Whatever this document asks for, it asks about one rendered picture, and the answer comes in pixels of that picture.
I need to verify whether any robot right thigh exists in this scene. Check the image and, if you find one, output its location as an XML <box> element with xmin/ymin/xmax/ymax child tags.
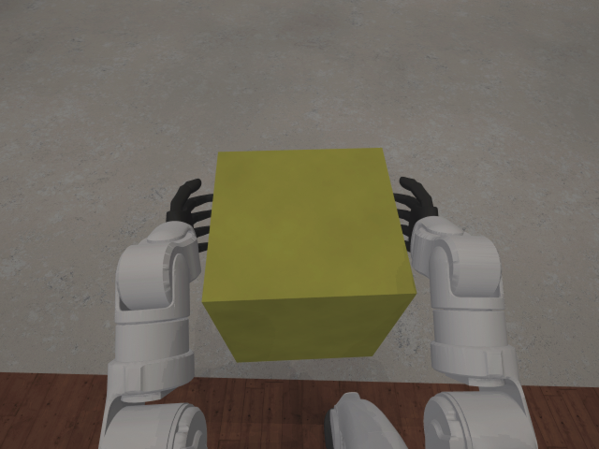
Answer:
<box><xmin>330</xmin><ymin>398</ymin><xmax>408</xmax><ymax>449</ymax></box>

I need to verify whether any right robot forearm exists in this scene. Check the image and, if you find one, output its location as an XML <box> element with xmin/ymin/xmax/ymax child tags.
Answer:
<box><xmin>410</xmin><ymin>216</ymin><xmax>538</xmax><ymax>449</ymax></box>

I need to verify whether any left robot hand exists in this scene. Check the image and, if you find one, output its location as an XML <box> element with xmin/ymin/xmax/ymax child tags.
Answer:
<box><xmin>166</xmin><ymin>179</ymin><xmax>213</xmax><ymax>253</ymax></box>

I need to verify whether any left robot forearm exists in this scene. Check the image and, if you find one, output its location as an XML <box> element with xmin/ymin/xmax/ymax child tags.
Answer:
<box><xmin>98</xmin><ymin>221</ymin><xmax>201</xmax><ymax>449</ymax></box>

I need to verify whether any right robot hand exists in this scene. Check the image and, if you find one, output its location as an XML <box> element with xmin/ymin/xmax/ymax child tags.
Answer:
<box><xmin>393</xmin><ymin>177</ymin><xmax>438</xmax><ymax>252</ymax></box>

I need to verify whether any robot left upper arm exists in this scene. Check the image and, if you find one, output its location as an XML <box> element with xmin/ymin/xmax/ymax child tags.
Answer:
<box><xmin>101</xmin><ymin>402</ymin><xmax>208</xmax><ymax>449</ymax></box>

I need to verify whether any carton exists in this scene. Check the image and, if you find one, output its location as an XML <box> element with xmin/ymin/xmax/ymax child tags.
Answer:
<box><xmin>201</xmin><ymin>148</ymin><xmax>417</xmax><ymax>363</ymax></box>

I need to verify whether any right robot shin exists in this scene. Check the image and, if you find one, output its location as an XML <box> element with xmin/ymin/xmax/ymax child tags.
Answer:
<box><xmin>336</xmin><ymin>392</ymin><xmax>360</xmax><ymax>405</ymax></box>

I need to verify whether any robot right upper arm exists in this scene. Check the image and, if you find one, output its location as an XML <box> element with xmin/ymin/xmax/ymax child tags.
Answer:
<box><xmin>424</xmin><ymin>391</ymin><xmax>537</xmax><ymax>449</ymax></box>

